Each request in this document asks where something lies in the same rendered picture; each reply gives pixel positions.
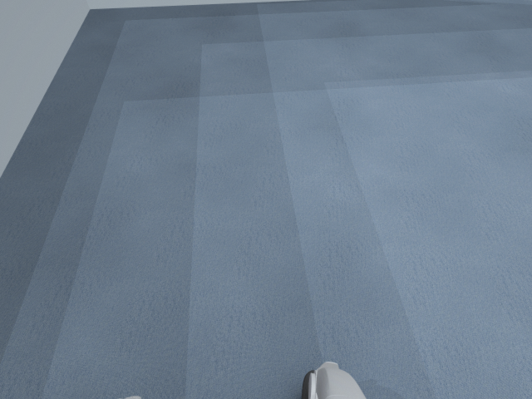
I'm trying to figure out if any robot right thigh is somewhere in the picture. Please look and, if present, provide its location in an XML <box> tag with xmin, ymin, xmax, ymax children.
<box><xmin>308</xmin><ymin>367</ymin><xmax>366</xmax><ymax>399</ymax></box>

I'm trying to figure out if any robot right shin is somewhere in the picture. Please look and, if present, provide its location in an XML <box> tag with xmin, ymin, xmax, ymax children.
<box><xmin>317</xmin><ymin>362</ymin><xmax>339</xmax><ymax>370</ymax></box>

